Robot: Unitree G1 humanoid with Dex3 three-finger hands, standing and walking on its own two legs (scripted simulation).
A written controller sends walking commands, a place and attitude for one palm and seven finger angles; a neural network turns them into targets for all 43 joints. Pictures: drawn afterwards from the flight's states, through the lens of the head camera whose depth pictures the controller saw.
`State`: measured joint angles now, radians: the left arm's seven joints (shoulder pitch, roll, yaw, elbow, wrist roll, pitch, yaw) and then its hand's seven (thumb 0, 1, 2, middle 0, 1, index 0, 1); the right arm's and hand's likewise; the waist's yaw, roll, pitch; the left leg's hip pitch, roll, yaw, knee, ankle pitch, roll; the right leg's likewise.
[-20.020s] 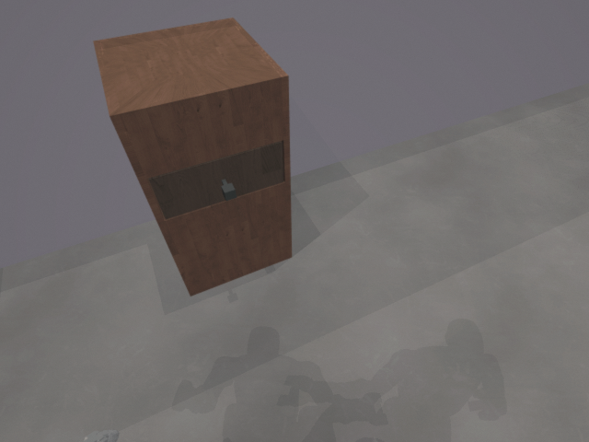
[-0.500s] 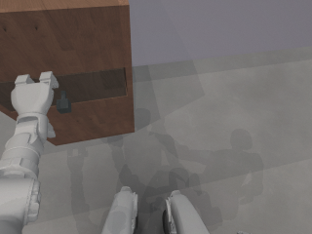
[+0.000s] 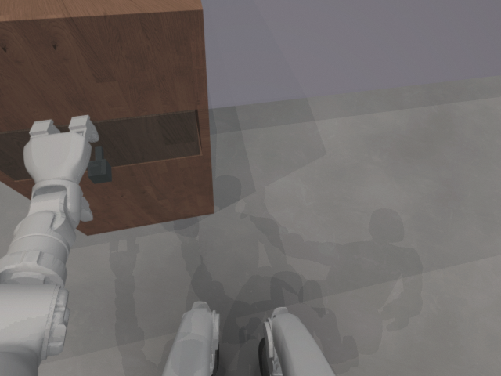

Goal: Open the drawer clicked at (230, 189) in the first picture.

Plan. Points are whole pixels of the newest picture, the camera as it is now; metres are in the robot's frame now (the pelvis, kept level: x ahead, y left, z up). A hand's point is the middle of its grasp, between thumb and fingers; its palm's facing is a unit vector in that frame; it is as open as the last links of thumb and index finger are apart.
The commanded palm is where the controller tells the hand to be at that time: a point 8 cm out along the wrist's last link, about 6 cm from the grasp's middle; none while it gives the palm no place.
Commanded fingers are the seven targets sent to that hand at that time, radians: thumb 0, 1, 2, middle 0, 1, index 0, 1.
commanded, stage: re-aim the fingers above the handle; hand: left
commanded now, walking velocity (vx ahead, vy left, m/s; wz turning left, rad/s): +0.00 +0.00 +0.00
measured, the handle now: (99, 163) +0.49 +0.29 -0.11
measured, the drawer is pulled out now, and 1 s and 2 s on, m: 0.00 0.00 0.00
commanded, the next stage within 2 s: lower the fingers behind the handle in 1.22 s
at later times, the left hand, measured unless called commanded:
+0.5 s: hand (73, 171) +0.44 +0.30 -0.05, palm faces -0.05 -0.04 -1.00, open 13.8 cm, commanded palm +0.43 +0.28 +0.01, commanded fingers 0.00 -0.50 0.30 -0.30 -1.20 -0.30 -1.20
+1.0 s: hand (72, 174) +0.44 +0.30 -0.05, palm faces -0.07 -0.03 -1.00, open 13.8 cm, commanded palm +0.44 +0.28 +0.01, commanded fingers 0.00 -0.50 0.30 -0.30 -1.20 -0.30 -1.20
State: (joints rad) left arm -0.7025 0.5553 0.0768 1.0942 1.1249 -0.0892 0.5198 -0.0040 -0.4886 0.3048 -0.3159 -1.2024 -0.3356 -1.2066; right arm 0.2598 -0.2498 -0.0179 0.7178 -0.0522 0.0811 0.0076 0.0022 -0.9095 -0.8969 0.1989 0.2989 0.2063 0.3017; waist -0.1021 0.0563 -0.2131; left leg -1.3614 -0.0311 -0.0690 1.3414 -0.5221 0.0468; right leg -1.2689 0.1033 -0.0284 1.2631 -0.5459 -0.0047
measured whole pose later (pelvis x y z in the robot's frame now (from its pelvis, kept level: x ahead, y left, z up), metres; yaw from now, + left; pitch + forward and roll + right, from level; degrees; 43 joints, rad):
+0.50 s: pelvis +0.01 +0.00 +0.01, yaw -1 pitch +30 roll -5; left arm -0.62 0.53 0.12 1.05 1.13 -0.11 0.55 0.00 -0.49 0.30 -0.32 -1.20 -0.32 -1.20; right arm 0.25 -0.25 -0.02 0.70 -0.05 0.10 0.02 0.00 -0.91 -0.90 0.20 0.30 0.21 0.30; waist -0.09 0.06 -0.21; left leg -1.30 -0.02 -0.04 1.30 -0.53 0.05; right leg -1.21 0.11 0.00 1.23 -0.55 0.00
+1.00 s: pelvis +0.01 +0.00 +0.01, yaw +0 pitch +30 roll -5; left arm -0.64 0.54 0.10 1.08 1.14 -0.11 0.55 0.00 -0.49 0.30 -0.32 -1.20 -0.32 -1.20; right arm 0.24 -0.25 -0.02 0.70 -0.05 0.09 0.02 0.00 -0.91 -0.90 0.20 0.30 0.21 0.30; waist -0.09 0.06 -0.21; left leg -1.31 -0.03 -0.05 1.32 -0.53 0.05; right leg -1.23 0.10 -0.01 1.24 -0.55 0.00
